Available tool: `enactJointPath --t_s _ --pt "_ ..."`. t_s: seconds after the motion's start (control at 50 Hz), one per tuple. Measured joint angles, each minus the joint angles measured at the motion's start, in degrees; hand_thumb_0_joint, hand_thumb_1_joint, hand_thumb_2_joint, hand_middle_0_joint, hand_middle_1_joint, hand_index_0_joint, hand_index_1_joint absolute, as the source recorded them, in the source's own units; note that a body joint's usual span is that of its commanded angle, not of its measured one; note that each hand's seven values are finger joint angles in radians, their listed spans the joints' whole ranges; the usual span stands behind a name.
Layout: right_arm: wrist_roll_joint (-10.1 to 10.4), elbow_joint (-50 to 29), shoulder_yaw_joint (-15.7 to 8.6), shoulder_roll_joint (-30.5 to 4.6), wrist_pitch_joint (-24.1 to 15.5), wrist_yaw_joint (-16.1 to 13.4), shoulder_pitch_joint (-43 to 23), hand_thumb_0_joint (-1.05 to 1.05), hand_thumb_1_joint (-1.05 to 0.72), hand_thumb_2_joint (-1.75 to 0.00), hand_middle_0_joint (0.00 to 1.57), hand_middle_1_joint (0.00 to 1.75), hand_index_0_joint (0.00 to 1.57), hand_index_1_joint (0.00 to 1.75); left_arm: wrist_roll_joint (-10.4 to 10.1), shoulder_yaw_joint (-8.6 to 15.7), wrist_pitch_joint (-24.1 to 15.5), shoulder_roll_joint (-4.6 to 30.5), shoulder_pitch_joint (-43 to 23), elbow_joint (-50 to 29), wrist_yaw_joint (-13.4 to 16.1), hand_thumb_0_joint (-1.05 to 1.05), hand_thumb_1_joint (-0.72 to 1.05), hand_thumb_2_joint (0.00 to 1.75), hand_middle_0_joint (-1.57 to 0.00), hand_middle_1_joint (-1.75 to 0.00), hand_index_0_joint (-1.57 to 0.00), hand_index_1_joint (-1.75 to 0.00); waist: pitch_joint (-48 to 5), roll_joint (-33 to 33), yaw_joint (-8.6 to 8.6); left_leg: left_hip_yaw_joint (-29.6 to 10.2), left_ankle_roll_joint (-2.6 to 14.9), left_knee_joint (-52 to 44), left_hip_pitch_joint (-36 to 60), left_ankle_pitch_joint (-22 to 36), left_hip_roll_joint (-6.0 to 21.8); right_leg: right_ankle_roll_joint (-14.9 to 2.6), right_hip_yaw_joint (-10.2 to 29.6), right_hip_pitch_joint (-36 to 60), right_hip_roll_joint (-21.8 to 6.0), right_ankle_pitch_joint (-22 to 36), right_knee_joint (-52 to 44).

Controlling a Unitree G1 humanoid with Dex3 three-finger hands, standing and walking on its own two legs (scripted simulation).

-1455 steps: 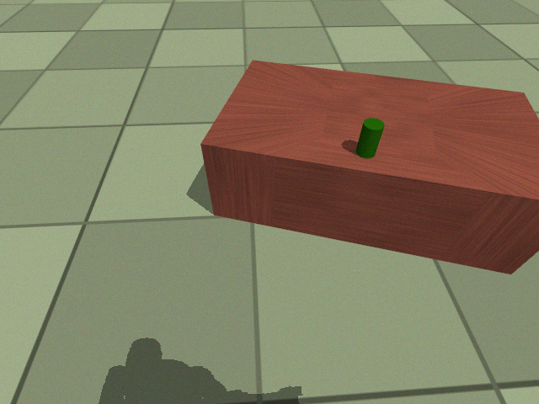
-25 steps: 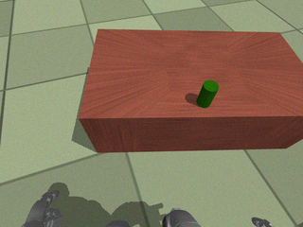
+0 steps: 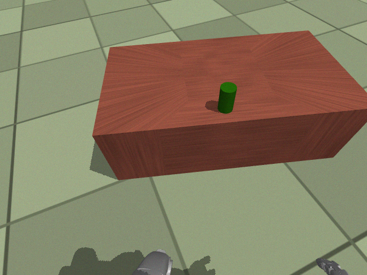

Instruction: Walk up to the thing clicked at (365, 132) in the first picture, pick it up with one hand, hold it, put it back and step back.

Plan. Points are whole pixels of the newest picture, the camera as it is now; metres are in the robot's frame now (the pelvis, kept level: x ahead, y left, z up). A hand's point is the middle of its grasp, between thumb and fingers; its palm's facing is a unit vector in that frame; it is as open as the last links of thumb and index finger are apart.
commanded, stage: step back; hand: right
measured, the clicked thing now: (226, 98) +0.88 -0.14 -0.24
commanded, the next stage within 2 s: stand in 1.72 s
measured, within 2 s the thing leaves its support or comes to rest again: neither
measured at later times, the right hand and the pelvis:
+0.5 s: hand out of the picture +0.00 -0.30 -0.13, palm faces -0.14 +0.88 -0.45, open 7.4 cm; pelvis -0.15 -0.04 +0.00, yaw +4 degrees
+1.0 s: hand out of the picture -0.15 -0.30 -0.15, palm faces -0.15 +0.93 -0.34, open 7.4 cm; pelvis -0.24 -0.06 +0.00, yaw +6 degrees
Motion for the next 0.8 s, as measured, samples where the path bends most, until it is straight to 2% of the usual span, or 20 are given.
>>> enactJointPath --t_s 0.04,0.08,0.16,0.2,0.22,0.26,0.32,0.36,0.4,0.46,0.5,0.54,0.56,0.58,0.6,0.64,0.66,0.7,0.74,0.8 --pt "0.4 0.2 0.3 -0.3 -0.6 -0.1 1.5 0.01 -0.9 -0.9 0.2 0.3 0.2 0.3 0.0 0.0 0.1 -0.4 -0.2 -0.2 0.3 0.01 0.9 0.9 -0.2 -0.3 -0.21 -0.3 -0.9 0.1 -0.61 -0.9 -0.01 5.2 0.1 0.6 -2.3 0.13 -0.5 -0.8 -0.8 2.2 -2.2" --pt "0.5 0.4 0.6 -0.3 -1.2 -0.3 2.8 0.01 -0.9 -0.9 0.2 0.3 0.2 0.3 0.1 0.2 -0.1 -0.3 -1.2 -0.9 0.7 0.01 0.9 0.9 -0.21 -0.3 -0.21 -0.3 -1.0 0.5 -1.12 -0.7 -0.42 5.7 2.0 0.4 -2.6 0.09 -1.3 -2.0 -0.9 3.7 -3.1" --pt "0.0 1.0 1.1 0.6 -1.7 -0.4 4.4 0.01 -0.9 -0.9 0.2 0.3 0.2 0.3 0.2 0.5 -0.6 0.9 -4.4 -3.7 1.9 0.01 0.9 0.9 -0.21 -0.3 -0.21 -0.3 0.7 0.6 -2.18 2.1 -0.8 -6.8 9.1 -1.4 0.1 -0.06 -4.1 -5.0 -0.8 5.1 -2.0" --pt "-0.4 1.3 1.3 1.3 -2.0 -0.2 4.8 0.01 -0.9 -0.9 0.2 0.3 0.2 0.3 -0.2 0.5 -0.5 1.6 -6.4 -5.1 2.2 0.01 0.9 0.9 -0.2 -0.3 -0.21 -0.3 1.8 0.1 -2.64 4.0 -0.43 -16.5 13.2 1.3 1.4 0.02 -5.8 -6.9 -1.2 4.9 0.4" --pt "-0.6 1.6 1.3 1.8 -2.2 -0.1 4.8 0.01 -0.9 -0.9 0.2 0.3 0.2 0.3 -0.5 0.5 -0.4 2.1 -7.4 -5.6 2.2 0.01 0.9 0.9 -0.2 -0.3 -0.21 -0.3 2.4 -0.6 -2.74 4.8 0.13 -21.3 15.1 4.6 1.3 0.16 -6.2 -8.0 -1.7 4.5 2.2" --pt "-1.2 2.4 1.6 4.0 -2.1 0.2 3.8 0.01 -0.9 -0.9 0.2 0.3 0.2 0.3 -1.0 0.7 0.2 3.2 -8.9 -5.7 2.3 0.01 0.9 0.9 -0.2 -0.3 -0.21 -0.3 4.4 -5.0 -1.63 6.7 1.02 -22.6 15.9 6.4 -0.8 -0.07 -3.5 -9.3 -3.2 4.6 5.2" --pt "-1.5 1.9 2.3 4.2 -2.0 1.0 4.1 0.01 -0.9 -0.9 0.2 0.3 0.21 0.3 -1.5 0.2 1.3 2.2 -8.6 -4.1 2.4 0.01 0.9 0.9 -0.2 -0.3 -0.21 -0.3 3.3 -3.4 -2.79 4.8 1.44 -21.4 14.0 7.2 1.5 -0.05 -0.8 -11.2 2.0 -8.2 17.2" --pt "-1.9 1.6 2.4 4.1 -1.9 0.8 3.8 0.01 -0.9 -0.9 0.2 0.3 0.21 0.3 -1.9 -0.1 1.5 1.8 -7.8 -3.3 1.9 0.01 0.91 0.9 -0.2 -0.3 -0.21 -0.3 2.0 -2.6 -2.82 4.2 1.27 -23.0 13.4 8.9 3.1 -0.14 1.3 -11.6 4.9 -9.9 25.2" --pt "-1.9 1.0 2.3 3.8 -1.9 0.6 3.0 0.01 -0.9 -0.9 0.21 0.3 0.21 0.3 -2.1 -0.1 1.3 1.8 -6.5 -3.0 1.6 0.01 0.9 0.9 -0.2 -0.3 -0.21 -0.3 0.8 -2.5 -2.27 4.5 0.88 -24.5 12.4 10.7 4.3 0.02 2.8 -10.7 6.1 -9.5 28.9" --pt "-1.8 -0.4 1.8 2.8 -1.9 0.5 1.0 0.01 -0.9 -0.9 0.21 0.3 0.21 0.3 -1.9 -0.1 0.5 1.9 -5.2 -2.2 1.5 0.01 0.9 0.9 -0.2 -0.3 -0.21 -0.3 0.5 -2.2 -1.62 4.8 0.41 -25.0 10.5 12.6 5.6 1.11 2.3 -6.0 4.6 -9.5 23.0" --pt "-1.7 -1.3 1.4 2.0 -1.9 0.6 -0.6 0.01 -0.9 -0.9 0.21 0.3 0.21 0.3 -1.8 -0.2 -0.5 2.0 -4.3 -1.5 1.6 0.01 0.9 0.9 -0.2 -0.3 -0.21 -0.3 0.8 -2.0 -0.97 5.5 0.0 -23.9 8.8 13.2 6.3 1.4 0.8 -1.7 2.6 -8.4 12.7" --pt "-1.3 -1.9 1.3 1.0 -1.5 0.9 -2.4 0.01 -0.9 -0.9 0.2 0.3 0.21 0.3 -1.6 -0.3 -1.8 2.1 -3.2 -0.2 1.8 0.01 0.9 0.9 -0.2 -0.3 -0.21 -0.3 0.9 -1.5 -0.41 6.4 -0.85 -20.9 6.6 12.7 7.3 1.36 -0.8 3.3 1.2 -3.6 -0.7" --pt "-1.1 -1.7 1.0 0.1 -1.2 1.0 -3.5 0.0 -0.9 -0.9 0.2 0.3 0.21 0.3 -1.4 -0.2 -2.3 1.1 -3.5 1.2 2.0 0.01 0.9 0.9 -0.2 -0.3 -0.21 -0.3 1.8 0.9 -0.77 5.2 -0.93 -19.0 5.9 12.3 8.8 1.13 -2.0 4.5 2.7 -2.8 -2.7" --pt "-0.9 -1.3 0.7 -0.6 -0.8 0.9 -4.0 0.0 -0.9 -0.9 0.2 0.3 0.21 0.3 -1.0 -0.5 -2.5 0.1 -3.5 2.3 2.0 0.01 0.9 0.9 -0.2 -0.3 -0.21 -0.3 2.3 3.3 -1.5 3.0 0.15 -17.5 5.2 11.6 9.4 0.77 -3.3 5.0 4.1 -2.1 -2.9" --pt "-0.7 -1.0 0.4 -0.7 -0.4 0.8 -3.7 0.0 -0.9 -0.9 0.2 0.3 0.21 0.3 -0.7 -0.8 -2.6 -0.4 -2.8 2.9 1.8 0.01 0.9 0.9 -0.2 -0.3 -0.21 -0.3 1.7 4.2 -1.75 1.0 0.68 -15.6 4.5 7.7 8.2 0.47 -3.9 4.5 4.3 -1.9 -2.3" --pt "-0.5 0.2 0.4 0.0 0.3 0.7 -2.5 0.0 -0.9 -0.9 0.2 0.3 0.2 0.3 -0.2 -1.2 -2.8 -0.4 -1.0 3.5 1.6 0.01 0.9 0.9 -0.2 -0.3 -0.21 -0.3 -0.6 2.5 -0.24 -0.3 0.47 -8.8 3.4 0.5 3.9 -0.1 -2.3 2.6 2.8 -1.8 -0.7" --pt "-0.3 0.8 0.5 0.3 0.4 0.9 -2.0 0.0 -0.91 -0.9 0.2 0.3 0.2 0.3 -0.2 -1.1 -2.8 -0.3 -0.2 3.9 1.7 0.01 0.9 0.9 -0.2 -0.3 -0.21 -0.3 -1.4 1.7 0.29 -0.6 0.46 -5.5 3.3 -0.6 2.2 -0.21 -1.4 2.2 2.0 -1.3 -0.8" --pt "0.1 1.6 0.7 0.2 0.1 1.1 -0.7 0.0 -0.91 -0.9 0.2 0.3 0.2 0.3 -0.2 -1.0 -3.0 -0.3 0.4 4.6 1.9 0.01 0.9 0.9 -0.21 -0.3 -0.21 -0.3 -2.4 1.3 -0.01 -1.1 0.28 -1.1 3.6 -0.6 0.2 -0.08 -1.4 1.7 0.6 -0.2 -1.6" --pt "0.0 2.4 0.8 0.1 -0.2 1.1 0.6 0.0 -0.91 -0.9 0.2 0.3 0.2 0.3 -0.2 -0.8 -3.4 0.0 0.3 4.7 2.1 0.01 0.9 0.9 -0.21 -0.3 -0.21 -0.3 -2.8 1.4 -0.45 -0.7 -0.15 -1.1 5.0 -0.3 0.0 0.12 -2.0 1.0 -0.1 0.6 -1.9" --pt "-0.6 3.9 0.8 0.1 -0.6 1.4 2.0 0.01 -0.91 -0.9 0.2 0.3 0.2 0.3 0.0 -0.5 -4.1 0.9 -0.6 3.9 2.0 0.01 0.9 0.9 -0.21 -0.3 -0.21 -0.3 -2.6 2.1 -0.79 0.9 -0.71 -8.5 9.1 -1.1 1.6 0.44 -3.7 -0.3 -0.6 1.1 -1.3"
